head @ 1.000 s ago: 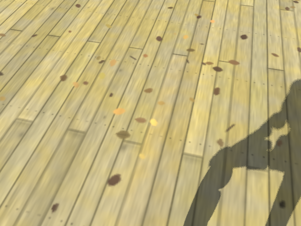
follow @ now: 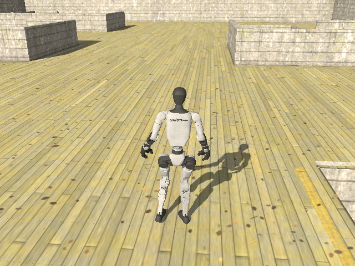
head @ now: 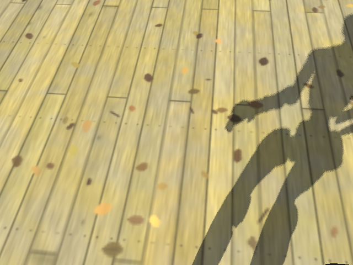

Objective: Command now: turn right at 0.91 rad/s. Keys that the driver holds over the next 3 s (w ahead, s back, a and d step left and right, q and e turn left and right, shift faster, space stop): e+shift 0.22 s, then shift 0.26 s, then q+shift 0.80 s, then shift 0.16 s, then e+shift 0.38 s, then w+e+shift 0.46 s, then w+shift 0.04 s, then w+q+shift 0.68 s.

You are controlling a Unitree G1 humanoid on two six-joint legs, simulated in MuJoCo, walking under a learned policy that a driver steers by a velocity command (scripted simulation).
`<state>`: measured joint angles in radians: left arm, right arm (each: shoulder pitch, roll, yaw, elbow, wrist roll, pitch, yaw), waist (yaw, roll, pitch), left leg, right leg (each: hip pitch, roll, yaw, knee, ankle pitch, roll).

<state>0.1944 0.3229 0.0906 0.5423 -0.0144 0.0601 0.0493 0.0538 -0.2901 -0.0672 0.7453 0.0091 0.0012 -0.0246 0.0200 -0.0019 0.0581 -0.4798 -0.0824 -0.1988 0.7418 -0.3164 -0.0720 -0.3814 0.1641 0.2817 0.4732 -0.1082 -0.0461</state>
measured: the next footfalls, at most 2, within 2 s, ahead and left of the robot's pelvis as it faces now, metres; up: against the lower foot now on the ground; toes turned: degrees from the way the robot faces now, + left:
left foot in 0.12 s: +0.11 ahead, +0.14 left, +0.00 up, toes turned -17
right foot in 0.54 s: +0.01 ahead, -0.11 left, +0.00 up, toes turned -20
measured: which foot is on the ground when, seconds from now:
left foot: up 0.00-0.10, down 0.12-0.56, up 0.58-0.94, down 0.96-1.00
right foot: down 0.00-0.12, up 0.14-0.52, down 0.54-0.96, up 0.98-1.00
